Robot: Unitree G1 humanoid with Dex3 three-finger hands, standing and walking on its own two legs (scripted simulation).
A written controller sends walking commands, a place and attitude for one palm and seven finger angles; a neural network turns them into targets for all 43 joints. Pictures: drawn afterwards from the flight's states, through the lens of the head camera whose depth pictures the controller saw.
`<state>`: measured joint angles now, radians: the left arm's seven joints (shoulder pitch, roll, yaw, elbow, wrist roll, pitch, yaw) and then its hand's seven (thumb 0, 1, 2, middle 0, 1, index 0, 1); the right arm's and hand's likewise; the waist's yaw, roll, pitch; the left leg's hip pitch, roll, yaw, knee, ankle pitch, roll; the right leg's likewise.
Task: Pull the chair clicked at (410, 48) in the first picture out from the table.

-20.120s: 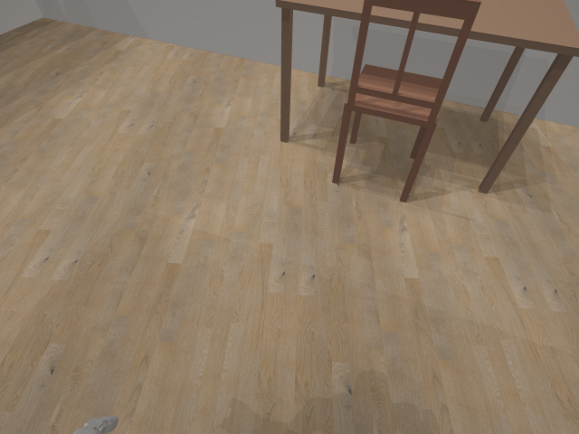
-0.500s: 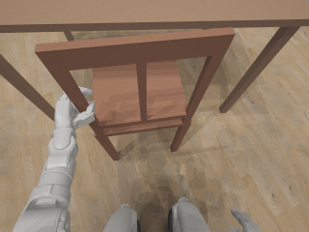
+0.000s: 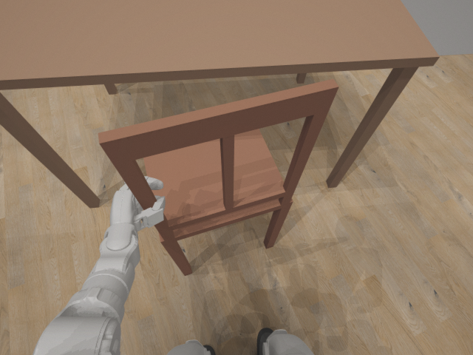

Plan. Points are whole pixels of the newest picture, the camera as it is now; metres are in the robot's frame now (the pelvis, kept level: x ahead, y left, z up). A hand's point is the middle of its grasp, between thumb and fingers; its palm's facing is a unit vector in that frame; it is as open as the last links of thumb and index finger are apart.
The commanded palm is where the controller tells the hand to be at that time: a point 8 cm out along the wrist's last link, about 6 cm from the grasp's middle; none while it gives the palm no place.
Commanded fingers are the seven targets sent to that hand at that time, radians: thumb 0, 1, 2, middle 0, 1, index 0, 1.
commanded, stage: step backward, pulling the chair out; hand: left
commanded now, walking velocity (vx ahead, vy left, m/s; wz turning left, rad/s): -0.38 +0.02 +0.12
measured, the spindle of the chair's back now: (227, 176) +0.45 +0.01 -0.06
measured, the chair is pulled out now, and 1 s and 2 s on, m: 0.08 0.16 0.18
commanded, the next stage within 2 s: none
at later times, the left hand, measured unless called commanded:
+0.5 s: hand (170, 254) +0.29 +0.12 -0.06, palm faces +0.05 -0.99 -0.16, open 5.5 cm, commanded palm +0.30 +0.17 -0.06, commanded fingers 0.00 0.90 0.90 -0.50 -1.45 -0.50 -1.45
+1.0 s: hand (168, 259) +0.28 +0.12 -0.06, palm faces +0.02 -0.98 -0.21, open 5.6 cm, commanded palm +0.28 +0.17 -0.06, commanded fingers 0.00 0.90 0.90 -0.50 -1.45 -0.50 -1.45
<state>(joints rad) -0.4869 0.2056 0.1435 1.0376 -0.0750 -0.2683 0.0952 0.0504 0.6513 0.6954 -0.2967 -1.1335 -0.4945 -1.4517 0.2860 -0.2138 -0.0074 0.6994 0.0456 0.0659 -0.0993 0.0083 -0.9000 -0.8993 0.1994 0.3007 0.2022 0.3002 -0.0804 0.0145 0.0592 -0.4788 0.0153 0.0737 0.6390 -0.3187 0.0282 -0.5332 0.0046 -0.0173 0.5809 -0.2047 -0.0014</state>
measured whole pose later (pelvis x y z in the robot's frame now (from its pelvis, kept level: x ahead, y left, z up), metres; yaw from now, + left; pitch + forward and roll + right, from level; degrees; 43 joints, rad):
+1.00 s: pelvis -0.08 -0.01 -0.01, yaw +2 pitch +4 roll +2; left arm -0.51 0.16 -0.03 1.04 -0.05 -0.23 0.11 -0.01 0.62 0.69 -0.24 -1.17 -0.50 -1.45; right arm 0.23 -0.25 0.00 0.75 0.05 -0.04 -0.13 0.01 -0.90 -0.90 0.20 0.30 0.20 0.30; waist -0.04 -0.02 0.12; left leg -0.40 0.00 0.01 0.66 -0.33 -0.03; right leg -0.57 -0.06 -0.03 0.63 -0.12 -0.01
